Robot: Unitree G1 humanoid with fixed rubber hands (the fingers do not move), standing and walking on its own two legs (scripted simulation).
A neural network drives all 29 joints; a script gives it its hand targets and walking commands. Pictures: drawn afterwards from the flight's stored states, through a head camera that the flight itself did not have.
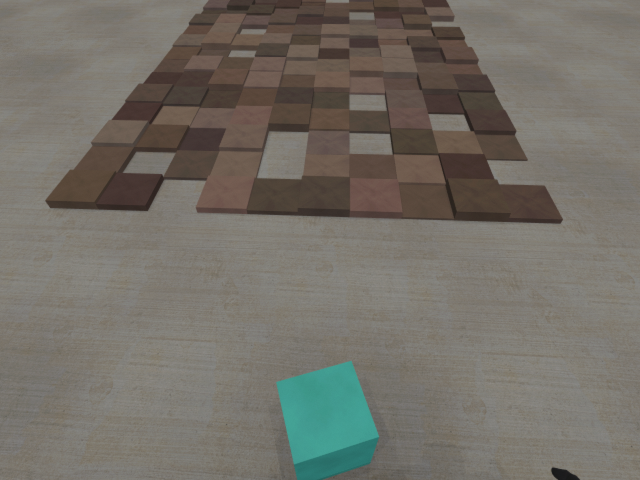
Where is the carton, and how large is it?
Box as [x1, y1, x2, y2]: [276, 361, 378, 479]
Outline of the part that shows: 351,361 276,382 297,479 322,479 367,464 370,461 378,435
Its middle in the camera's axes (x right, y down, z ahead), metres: +0.02 +0.52 +1.06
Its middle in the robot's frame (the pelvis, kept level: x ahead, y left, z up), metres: +0.41 +0.00 -0.66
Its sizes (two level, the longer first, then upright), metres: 0.210 0.200 0.250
